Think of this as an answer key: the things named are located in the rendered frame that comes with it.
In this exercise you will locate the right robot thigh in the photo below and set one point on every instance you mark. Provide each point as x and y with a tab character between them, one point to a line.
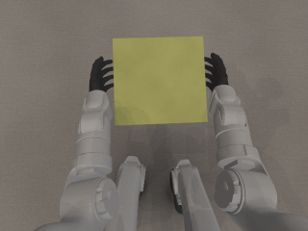
197	211

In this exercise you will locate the robot right forearm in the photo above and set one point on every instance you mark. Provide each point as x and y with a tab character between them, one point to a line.
235	148

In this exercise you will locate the robot left hand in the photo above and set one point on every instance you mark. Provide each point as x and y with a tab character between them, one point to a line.
97	81

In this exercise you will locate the left robot shin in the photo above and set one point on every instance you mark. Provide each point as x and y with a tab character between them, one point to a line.
129	159

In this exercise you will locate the robot right upper arm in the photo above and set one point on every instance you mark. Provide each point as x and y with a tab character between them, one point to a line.
250	200

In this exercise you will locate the robot right hand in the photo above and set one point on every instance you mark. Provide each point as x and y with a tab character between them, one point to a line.
218	70

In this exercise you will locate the robot left forearm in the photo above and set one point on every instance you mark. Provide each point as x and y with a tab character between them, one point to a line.
92	158

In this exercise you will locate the carton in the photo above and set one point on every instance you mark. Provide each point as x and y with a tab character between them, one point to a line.
159	81

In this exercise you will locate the robot left upper arm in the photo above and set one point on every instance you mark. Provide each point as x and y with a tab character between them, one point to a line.
86	205

